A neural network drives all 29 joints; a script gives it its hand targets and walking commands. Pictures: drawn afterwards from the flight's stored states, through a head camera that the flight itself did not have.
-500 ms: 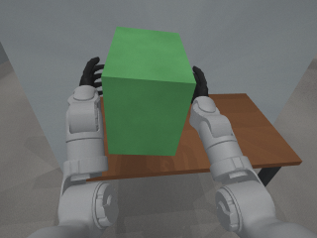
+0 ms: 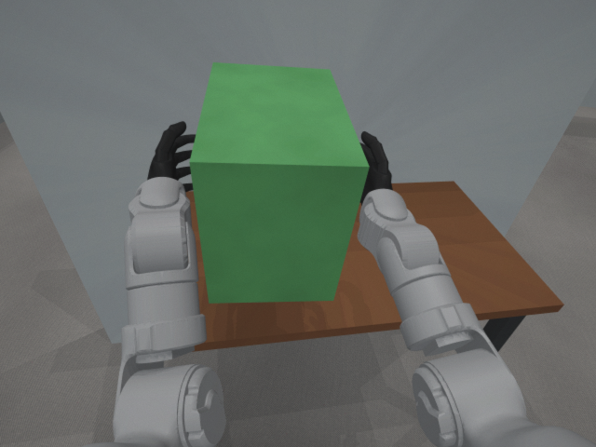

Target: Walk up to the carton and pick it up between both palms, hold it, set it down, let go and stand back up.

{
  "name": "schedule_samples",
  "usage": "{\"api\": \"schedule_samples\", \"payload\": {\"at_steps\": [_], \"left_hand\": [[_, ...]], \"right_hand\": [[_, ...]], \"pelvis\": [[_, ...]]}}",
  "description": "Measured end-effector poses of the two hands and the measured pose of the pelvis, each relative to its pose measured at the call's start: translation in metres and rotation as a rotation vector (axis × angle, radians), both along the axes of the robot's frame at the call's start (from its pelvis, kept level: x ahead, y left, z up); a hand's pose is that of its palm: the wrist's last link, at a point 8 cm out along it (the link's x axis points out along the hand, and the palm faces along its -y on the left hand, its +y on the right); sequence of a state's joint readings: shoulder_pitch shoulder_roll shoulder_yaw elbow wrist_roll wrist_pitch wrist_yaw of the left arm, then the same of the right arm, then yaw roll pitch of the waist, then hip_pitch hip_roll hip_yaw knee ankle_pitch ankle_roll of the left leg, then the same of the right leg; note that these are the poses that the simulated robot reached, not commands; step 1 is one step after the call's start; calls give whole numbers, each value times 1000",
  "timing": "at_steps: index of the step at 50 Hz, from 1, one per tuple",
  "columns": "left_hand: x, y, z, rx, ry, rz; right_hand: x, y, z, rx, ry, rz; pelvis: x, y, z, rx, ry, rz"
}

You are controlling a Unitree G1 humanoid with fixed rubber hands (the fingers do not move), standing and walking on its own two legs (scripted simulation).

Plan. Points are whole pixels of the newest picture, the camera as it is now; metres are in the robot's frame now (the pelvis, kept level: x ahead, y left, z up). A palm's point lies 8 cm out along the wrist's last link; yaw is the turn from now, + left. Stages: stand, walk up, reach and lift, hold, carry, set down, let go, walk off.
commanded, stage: hold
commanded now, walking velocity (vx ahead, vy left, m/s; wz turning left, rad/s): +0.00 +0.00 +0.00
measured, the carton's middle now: (272, 180) +0.42 +0.01 +0.20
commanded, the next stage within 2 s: none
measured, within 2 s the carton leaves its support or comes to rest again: neither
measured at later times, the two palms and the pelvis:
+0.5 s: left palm (171, 185) +0.36 +0.13 +0.23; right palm (379, 191) +0.36 -0.13 +0.21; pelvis -0.01 -0.01 +0.00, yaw +1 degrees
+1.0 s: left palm (172, 185) +0.34 +0.13 +0.24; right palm (386, 196) +0.34 -0.13 +0.22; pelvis -0.01 -0.01 +0.00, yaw +0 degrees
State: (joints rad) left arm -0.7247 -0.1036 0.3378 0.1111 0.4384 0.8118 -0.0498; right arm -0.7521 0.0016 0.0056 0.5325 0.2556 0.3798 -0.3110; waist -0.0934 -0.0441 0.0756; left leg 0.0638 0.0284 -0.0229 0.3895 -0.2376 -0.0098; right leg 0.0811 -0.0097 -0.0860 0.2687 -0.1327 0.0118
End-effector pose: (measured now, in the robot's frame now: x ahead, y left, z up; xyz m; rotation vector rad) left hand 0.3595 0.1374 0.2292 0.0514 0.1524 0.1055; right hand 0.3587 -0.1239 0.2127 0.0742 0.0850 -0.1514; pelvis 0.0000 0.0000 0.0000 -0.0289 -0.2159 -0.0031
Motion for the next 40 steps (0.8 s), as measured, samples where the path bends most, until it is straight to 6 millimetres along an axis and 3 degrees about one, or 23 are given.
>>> {"api": "schedule_samples", "payload": {"at_steps": [36,40], "left_hand": [[-2,-3,2,-11,15,9],[-10,-3,9,-2,-35,13]], "right_hand": [[0,-3,1,-1,11,9],[-5,-3,9,23,-39,18]], "pelvis": [[-7,-11,1,6,12,11],[-6,-10,0,0,6,14]]}}
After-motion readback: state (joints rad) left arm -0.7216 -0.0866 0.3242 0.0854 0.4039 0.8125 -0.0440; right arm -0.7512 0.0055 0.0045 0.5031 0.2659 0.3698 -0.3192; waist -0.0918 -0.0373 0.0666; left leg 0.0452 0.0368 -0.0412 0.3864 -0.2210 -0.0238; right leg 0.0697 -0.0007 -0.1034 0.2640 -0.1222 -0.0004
